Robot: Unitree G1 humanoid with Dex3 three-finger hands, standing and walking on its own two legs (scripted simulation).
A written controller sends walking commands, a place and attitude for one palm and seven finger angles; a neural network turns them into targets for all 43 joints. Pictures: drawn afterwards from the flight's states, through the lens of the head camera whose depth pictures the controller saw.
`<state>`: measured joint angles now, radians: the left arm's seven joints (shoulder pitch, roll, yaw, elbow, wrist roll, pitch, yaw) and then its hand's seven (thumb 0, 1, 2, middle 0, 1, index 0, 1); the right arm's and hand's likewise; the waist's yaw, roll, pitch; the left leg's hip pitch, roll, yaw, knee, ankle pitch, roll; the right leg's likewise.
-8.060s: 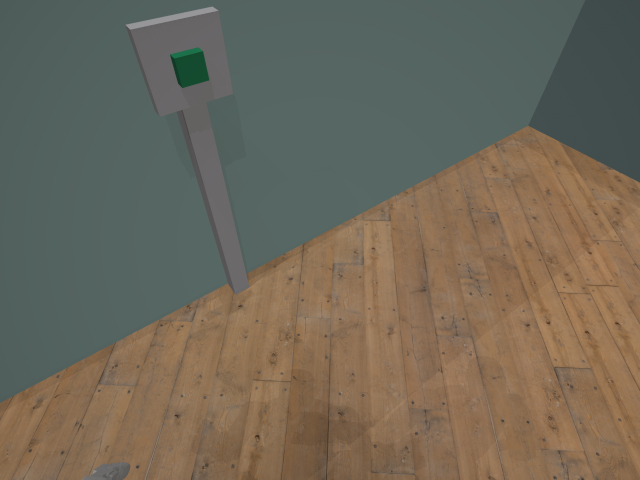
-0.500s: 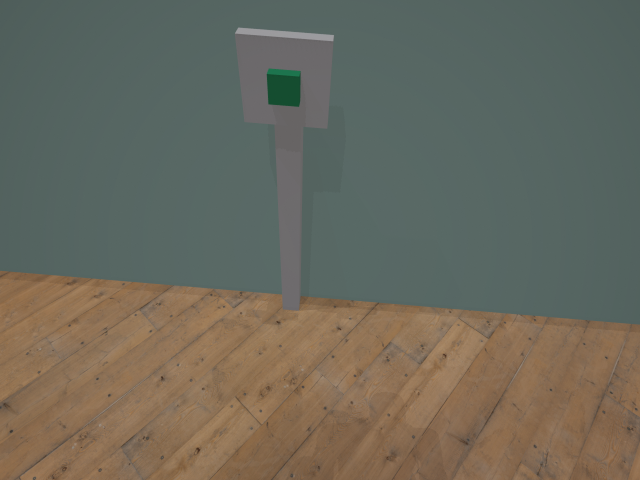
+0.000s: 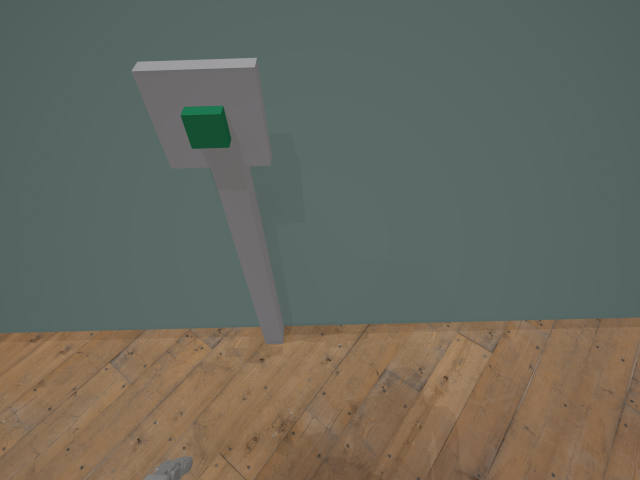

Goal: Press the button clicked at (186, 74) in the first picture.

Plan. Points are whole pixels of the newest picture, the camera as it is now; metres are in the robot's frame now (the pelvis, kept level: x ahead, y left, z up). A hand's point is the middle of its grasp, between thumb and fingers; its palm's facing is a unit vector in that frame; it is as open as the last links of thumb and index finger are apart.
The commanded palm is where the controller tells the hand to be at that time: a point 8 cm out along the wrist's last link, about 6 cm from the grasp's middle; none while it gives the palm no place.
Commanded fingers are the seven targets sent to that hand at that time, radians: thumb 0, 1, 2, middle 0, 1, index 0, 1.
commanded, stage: take the last steps up to it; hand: left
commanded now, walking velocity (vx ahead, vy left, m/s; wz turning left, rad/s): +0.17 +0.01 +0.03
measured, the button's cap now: (207, 126) +0.60 +0.20 +0.12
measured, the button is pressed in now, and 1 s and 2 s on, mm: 0 0 0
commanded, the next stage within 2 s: come to a stop and stand still in 0.06 s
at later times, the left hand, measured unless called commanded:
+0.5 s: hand out of the picture +0.09 +0.21 -0.16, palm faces +0.05 -0.98 -0.19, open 7.4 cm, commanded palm none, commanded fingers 0.00 0.90 0.90 -0.20 -0.30 -0.20 -0.30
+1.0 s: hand out of the picture +0.09 +0.16 -0.14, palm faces +0.07 -0.97 -0.25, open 7.4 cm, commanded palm none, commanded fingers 0.00 0.90 0.90 -0.20 -0.30 -0.20 -0.30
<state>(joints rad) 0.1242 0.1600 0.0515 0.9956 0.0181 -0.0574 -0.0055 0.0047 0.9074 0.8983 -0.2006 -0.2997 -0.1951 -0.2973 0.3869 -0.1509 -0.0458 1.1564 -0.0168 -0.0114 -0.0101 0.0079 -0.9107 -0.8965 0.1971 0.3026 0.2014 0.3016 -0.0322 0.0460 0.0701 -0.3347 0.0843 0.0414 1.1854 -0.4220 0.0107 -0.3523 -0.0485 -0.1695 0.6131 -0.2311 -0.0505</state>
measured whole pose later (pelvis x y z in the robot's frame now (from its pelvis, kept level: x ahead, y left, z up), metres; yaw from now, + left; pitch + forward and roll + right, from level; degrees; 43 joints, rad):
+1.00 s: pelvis +0.07 -0.02 +0.02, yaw +0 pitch +0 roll +2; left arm 0.27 0.15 0.04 1.04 0.03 0.00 0.02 0.01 0.91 0.90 -0.21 -0.30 -0.20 -0.30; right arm 0.27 -0.22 -0.05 1.06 -0.01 0.05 -0.01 0.01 -0.91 -0.90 0.19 0.30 0.20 0.30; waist 0.04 0.01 0.03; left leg -0.30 0.01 0.04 0.69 -0.40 -0.04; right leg -0.24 -0.08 -0.05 0.47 -0.24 0.01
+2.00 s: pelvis +0.07 +0.00 +0.01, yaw -2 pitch -1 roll +1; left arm 0.26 0.15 -0.01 1.11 0.01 -0.01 0.03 0.01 0.91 0.90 -0.20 -0.30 -0.20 -0.30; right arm 0.30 -0.16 0.02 1.09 -0.01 -0.02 -0.02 0.01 -0.92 -0.90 0.20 0.30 0.20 0.30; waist 0.00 0.03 0.03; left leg -0.16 0.01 0.09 0.46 -0.29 0.00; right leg -0.22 -0.06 -0.04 0.52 -0.29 0.02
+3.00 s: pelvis +0.03 -0.01 -0.04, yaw +1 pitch +8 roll -1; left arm 0.47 0.22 0.18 -0.13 -0.27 -0.31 -0.22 0.02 0.90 0.90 -1.21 -1.40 -1.20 -1.39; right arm 0.32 -0.23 0.00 0.57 0.04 -0.24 -0.06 0.02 -0.90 -0.90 0.20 0.30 0.20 0.30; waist -0.01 0.03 -0.09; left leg -0.63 0.05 0.01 0.94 -0.45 -0.01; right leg -0.63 -0.05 -0.09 0.91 -0.42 0.00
